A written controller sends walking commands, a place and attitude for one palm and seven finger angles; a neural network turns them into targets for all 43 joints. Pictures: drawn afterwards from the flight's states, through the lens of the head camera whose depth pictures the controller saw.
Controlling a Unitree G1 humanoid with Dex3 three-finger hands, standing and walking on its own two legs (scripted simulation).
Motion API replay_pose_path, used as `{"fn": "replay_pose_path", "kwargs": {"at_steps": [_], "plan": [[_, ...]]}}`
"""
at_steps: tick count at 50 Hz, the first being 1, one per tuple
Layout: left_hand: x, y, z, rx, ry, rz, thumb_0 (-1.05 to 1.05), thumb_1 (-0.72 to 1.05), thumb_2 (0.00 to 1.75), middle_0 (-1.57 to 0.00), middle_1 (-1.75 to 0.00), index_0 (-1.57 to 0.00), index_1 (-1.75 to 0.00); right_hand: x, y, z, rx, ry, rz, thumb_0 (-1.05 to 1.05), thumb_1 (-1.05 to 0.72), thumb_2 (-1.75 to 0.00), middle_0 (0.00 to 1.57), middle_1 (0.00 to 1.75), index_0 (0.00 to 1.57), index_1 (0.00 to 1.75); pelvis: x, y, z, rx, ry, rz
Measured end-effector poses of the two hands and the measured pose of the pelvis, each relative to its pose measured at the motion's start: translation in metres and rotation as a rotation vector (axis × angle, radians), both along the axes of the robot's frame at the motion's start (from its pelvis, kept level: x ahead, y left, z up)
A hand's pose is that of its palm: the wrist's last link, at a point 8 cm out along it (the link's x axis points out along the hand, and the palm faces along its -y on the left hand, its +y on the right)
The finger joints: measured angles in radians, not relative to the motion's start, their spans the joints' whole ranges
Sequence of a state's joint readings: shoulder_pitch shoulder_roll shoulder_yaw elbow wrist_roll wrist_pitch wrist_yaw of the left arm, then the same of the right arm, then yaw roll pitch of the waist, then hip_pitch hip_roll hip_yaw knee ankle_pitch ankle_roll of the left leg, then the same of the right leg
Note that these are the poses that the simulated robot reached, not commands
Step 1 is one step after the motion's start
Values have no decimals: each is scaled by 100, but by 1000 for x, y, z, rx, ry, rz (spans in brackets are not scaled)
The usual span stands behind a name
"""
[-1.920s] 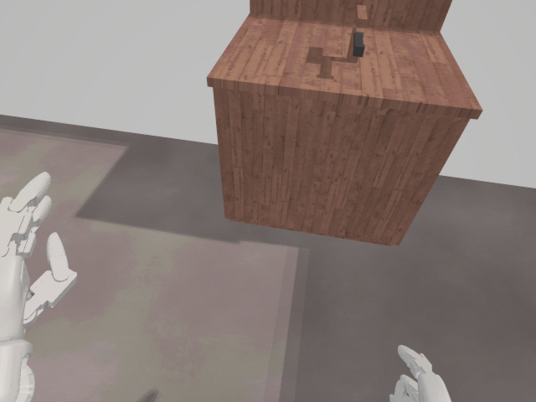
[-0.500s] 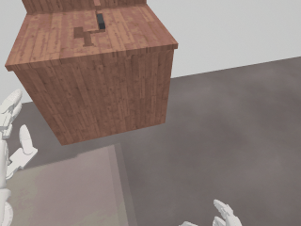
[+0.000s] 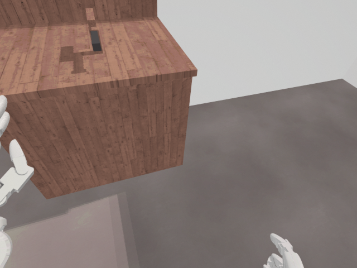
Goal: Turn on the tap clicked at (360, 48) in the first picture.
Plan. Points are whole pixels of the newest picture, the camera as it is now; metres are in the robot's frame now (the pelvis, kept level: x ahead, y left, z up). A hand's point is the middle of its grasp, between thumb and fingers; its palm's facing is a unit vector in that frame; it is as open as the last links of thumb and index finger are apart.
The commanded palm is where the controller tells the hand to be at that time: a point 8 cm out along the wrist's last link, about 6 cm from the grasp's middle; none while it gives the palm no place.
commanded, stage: take the last steps up to it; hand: left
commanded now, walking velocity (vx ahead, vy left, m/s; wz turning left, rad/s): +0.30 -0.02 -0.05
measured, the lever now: (96, 45) +0.80 +0.34 +0.12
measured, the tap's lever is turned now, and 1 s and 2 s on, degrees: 0 0 0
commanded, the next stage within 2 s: come to a stop and stand still in 1.38 s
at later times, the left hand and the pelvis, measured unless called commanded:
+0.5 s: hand (89, 116) +0.35 +0.21 +0.18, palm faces +0.41 -0.82 -0.39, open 7.4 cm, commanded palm +0.29 +0.25 +0.19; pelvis +0.13 -0.03 +0.00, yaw -1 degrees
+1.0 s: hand (134, 82) +0.47 +0.14 +0.19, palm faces +0.39 -0.80 -0.45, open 7.4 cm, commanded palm +0.41 +0.19 +0.19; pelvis +0.25 -0.09 +0.02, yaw +0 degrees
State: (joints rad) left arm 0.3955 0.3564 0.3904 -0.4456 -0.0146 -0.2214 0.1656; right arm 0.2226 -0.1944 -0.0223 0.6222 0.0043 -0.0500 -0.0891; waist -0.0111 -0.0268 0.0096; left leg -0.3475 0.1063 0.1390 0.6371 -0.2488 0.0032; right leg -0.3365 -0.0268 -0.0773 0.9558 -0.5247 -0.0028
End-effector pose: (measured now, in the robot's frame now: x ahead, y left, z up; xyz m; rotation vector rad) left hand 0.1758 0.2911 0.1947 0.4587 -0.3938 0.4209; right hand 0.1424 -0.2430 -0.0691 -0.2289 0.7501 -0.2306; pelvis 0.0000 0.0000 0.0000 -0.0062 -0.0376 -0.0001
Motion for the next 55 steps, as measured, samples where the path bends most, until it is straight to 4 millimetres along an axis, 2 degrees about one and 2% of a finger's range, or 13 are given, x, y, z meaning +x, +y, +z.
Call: {"fn": "replay_pose_path", "kwargs": {"at_steps": [5, 9, 13, 19, 24, 28, 32, 36, 39, 42, 45, 49, 55], "plan": [[20, -28, 4, 0, 59, -40, 2, 89, 90, -20, -31, -21, -30, 36, 27, 1, 106, -46, 79, 1, -91, -90, 20, 30, 20, 30, 20, -12, 7, -8, 11, -5], [30, -48, 12, 86, 68, -39, 2, 89, 90, -20, -31, -21, -30, 61, 30, -13, 164, -43, 121, 1, -90, -90, 20, 30, 21, 30, 39, -28, -1, -4, 18, 6], [48, -48, 11, 53, 79, 11, 1, 89, 90, -21, -31, -22, -31, 78, 15, -23, 149, 46, 141, 1, -90, -90, 21, 30, 21, 30, 61, -34, 4, 10, 28, 18], [87, -44, 3, 9, 121, 39, 1, 89, 90, -21, -31, -21, -31, 104, -15, -13, 62, 109, 116, 1, -90, -90, 21, 30, 21, 30, 94, -36, 14, 36, 46, 20], [125, -46, 1, 31, 59, -34, 2, 89, 90, -21, -31, -21, -30, 137, -32, -7, -10, 34, 53, 1, -90, -90, 20, 30, 21, 30, 124, -27, -1, 36, 26, -16], [161, -49, 2, 53, 44, -78, 2, 89, 90, -21, -31, -21, -30, 158, -32, -2, 24, -15, 10, 1, -91, -90, 20, 30, 20, 30, 140, -33, -1, 39, 19, -19], [180, -67, 15, 76, 53, -103, 2, 89, 90, -21, -31, -21, -30, 170, -28, 1, 85, -32, 8, 1, -91, -90, 20, 30, 20, 30, 159, -44, 7, 21, 37, -29], [189, -88, 23, 126, 73, -90, 2, 89, 90, -21, -31, -21, -30, 181, -34, -12, 137, -20, 14, 1, -90, -90, 20, 30, 20, 30, 183, -62, 6, 12, 39, -31], [199, -100, 17, 154, 77, -47, 1, 89, 90, -21, -31, -21, -31, 193, -46, -34, 152, 18, 32, 1, -90, -90, 20, 30, 21, 30, 199, -77, -5, 9, 28, -11], [213, -106, 10, 93, 88, -11, 1, 89, 90, -21, -31, -22, -31, 204, -62, -44, 134, 94, 53, 1, -90, -90, 20, 30, 21, 30, 213, -84, -2, 24, 23, -9], [229, -109, 8, 61, 116, 1, 1, 89, 90, -21, -31, -22, -31, 216, -77, -37, 108, 125, 47, 1, -90, -90, 20, 30, 21, 30, 226, -89, 6, 30, 28, -1], [249, -115, 10, 63, 136, -25, 2, 89, 90, -21, -31, -22, -31, 239, -93, -18, 67, 107, 35, 2, -91, -90, 20, 30, 20, 30, 245, -94, 15, 41, 39, 6], [274, -111, 17, 74, 66, -60, 2, 89, 90, -21, -31, -22, -31, 280, -101, 4, -4, 30, 28, 1, -91, -90, 20, 30, 20, 30, 278, -88, 12, 32, 30, -5]]}}
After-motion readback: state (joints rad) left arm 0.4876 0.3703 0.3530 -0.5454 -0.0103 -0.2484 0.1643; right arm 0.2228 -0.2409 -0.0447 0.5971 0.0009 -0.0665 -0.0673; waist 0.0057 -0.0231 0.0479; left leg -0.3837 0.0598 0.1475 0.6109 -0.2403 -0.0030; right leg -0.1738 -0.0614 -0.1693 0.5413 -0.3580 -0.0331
